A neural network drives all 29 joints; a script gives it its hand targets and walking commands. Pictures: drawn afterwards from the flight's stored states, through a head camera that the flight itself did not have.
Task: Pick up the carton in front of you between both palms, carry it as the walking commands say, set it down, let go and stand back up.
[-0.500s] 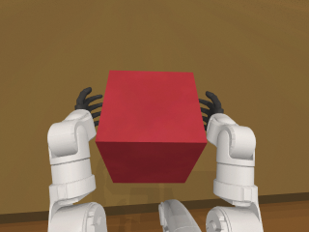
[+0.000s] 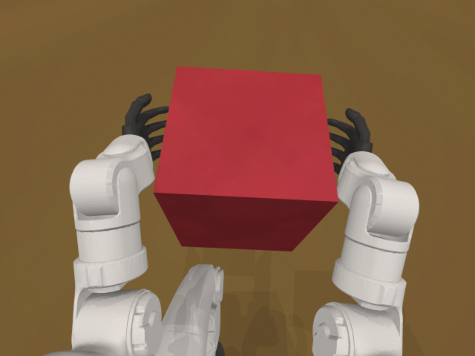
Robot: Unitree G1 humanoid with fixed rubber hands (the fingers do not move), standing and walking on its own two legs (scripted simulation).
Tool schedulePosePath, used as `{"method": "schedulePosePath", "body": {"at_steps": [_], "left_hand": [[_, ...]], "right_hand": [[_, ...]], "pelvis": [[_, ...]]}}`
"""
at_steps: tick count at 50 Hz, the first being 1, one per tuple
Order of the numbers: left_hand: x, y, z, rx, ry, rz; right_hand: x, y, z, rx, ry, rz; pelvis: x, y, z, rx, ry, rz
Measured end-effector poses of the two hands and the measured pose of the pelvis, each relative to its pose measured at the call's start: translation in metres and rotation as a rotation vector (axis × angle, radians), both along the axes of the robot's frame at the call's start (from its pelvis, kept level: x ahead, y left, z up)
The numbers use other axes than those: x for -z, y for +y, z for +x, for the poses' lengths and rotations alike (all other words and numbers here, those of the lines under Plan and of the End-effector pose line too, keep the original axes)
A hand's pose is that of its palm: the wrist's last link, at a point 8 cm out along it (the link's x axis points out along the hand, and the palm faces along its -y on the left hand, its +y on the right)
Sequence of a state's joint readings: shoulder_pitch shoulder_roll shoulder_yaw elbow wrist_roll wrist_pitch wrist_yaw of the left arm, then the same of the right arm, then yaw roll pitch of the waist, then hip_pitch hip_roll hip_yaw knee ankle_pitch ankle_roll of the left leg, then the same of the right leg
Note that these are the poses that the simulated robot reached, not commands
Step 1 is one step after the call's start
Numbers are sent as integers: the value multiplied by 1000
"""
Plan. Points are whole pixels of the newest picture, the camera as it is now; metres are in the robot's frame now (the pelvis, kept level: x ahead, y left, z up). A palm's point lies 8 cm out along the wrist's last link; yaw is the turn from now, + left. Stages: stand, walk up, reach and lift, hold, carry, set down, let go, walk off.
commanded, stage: carry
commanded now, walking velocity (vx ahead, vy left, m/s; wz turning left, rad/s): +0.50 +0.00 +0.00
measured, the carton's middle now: (242, 171) +0.38 +0.04 +0.11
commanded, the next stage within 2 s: none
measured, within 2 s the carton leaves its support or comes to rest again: neither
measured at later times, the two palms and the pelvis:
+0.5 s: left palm out of the picture +0.69 +0.14 +0.30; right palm out of the picture +0.68 -0.16 +0.31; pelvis +0.32 +0.01 +0.13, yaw -2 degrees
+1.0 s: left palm out of the picture +0.95 +0.15 +0.24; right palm out of the picture +0.96 -0.15 +0.24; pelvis +0.64 +0.00 +0.14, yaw +1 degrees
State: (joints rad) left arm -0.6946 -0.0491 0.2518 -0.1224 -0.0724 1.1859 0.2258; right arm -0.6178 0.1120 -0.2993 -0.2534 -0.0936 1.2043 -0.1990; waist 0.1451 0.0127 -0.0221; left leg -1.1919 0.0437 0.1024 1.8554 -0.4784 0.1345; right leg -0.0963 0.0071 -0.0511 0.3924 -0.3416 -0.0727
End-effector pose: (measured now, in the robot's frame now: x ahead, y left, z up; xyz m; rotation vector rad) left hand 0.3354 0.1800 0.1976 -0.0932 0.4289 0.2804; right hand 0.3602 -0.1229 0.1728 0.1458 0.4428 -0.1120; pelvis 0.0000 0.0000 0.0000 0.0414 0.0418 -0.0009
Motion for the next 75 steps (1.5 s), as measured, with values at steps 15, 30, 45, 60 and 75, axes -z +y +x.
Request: {"method": "schedulePosePath", "body": {"at_steps": [15, 30, 45, 60, 75], "left_hand": [[-38, -63, 241, 192, 185, -86], [-111, -45, 414, 91, 107, -94], [-65, -45, 563, 35, 220, -93], [-29, -20, 700, 146, 258, -66], [-43, -58, 872, 112, 156, 0]], "right_hand": [[-58, -61, 167, 215, 198, 6], [-140, -43, 391, 46, 116, -27], [-83, -43, 548, 30, 228, 30], [-61, -18, 667, 53, 258, -87], [-60, -56, 849, 15, 152, -36]], "pelvis": [[-83, 32, 197, 22, -17, 29], [-126, -20, 400, -3, 32, -38], [-154, -24, 566, -23, 66, -24], [-152, 14, 764, 22, 53, -57], [-122, -29, 977, -25, 6, -61]]}}
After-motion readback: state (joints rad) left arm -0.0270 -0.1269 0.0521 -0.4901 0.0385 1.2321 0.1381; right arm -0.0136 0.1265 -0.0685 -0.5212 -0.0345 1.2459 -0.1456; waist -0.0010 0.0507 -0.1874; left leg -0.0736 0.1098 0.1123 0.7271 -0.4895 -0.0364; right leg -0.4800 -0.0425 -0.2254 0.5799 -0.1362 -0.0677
